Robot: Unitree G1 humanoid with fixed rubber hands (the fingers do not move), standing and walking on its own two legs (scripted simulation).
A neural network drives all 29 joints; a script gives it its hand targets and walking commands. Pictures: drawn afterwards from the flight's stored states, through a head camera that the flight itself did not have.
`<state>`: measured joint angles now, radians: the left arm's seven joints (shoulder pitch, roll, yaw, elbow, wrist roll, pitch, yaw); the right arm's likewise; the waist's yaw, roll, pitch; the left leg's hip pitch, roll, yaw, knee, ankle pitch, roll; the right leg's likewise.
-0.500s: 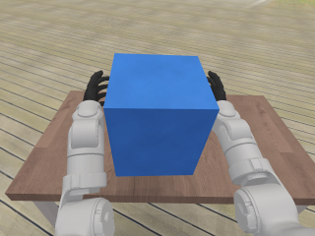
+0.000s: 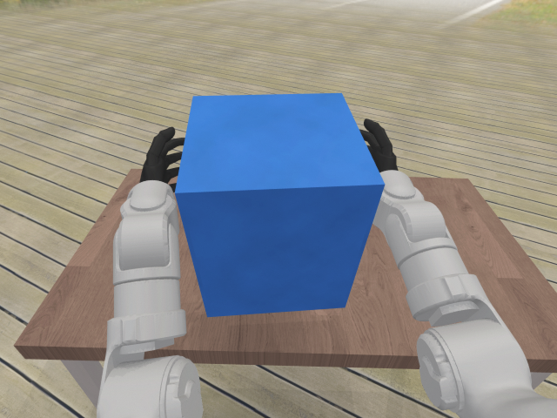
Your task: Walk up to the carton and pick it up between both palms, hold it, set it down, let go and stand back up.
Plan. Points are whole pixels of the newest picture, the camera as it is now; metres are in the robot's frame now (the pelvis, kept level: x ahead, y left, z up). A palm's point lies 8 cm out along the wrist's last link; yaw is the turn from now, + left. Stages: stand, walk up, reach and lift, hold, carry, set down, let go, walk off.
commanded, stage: hold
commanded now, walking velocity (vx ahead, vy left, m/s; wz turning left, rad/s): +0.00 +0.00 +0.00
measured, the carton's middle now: (273, 207) +0.38 -0.01 +0.17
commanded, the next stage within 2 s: none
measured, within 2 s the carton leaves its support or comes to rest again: neither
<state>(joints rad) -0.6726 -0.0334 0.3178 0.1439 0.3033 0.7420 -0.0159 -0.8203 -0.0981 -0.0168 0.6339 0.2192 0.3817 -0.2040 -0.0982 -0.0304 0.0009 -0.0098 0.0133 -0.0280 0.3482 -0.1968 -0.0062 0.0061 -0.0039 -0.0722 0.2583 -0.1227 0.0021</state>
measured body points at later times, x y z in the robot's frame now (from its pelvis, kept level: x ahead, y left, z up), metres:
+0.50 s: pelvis +0.00 -0.01 +0.00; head -0.07 +0.01 +0.45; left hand +0.38 +0.15 +0.25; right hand +0.39 -0.16 +0.25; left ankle +0.01 +0.12 -0.75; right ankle +0.02 -0.12 -0.75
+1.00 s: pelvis +0.00 +0.00 +0.00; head -0.06 +0.01 +0.45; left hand +0.37 +0.15 +0.24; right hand +0.38 -0.15 +0.25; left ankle +0.01 +0.12 -0.75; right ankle +0.02 -0.12 -0.75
